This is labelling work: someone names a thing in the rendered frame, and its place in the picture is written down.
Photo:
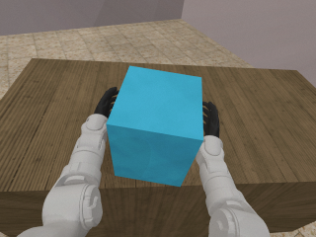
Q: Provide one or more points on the left robot hand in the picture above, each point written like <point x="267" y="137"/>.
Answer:
<point x="105" y="104"/>

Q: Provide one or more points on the robot left forearm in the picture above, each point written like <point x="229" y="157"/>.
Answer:
<point x="87" y="157"/>

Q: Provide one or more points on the carton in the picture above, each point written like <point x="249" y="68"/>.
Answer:
<point x="155" y="128"/>

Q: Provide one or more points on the right robot hand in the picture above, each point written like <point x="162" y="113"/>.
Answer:
<point x="211" y="125"/>

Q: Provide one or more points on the left robot upper arm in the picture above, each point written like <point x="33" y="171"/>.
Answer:
<point x="69" y="211"/>

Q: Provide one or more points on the pedestal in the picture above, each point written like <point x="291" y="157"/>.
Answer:
<point x="267" y="125"/>

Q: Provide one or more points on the robot right forearm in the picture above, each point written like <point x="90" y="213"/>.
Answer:
<point x="216" y="180"/>

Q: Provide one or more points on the right robot upper arm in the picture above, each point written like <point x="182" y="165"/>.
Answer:
<point x="231" y="222"/>

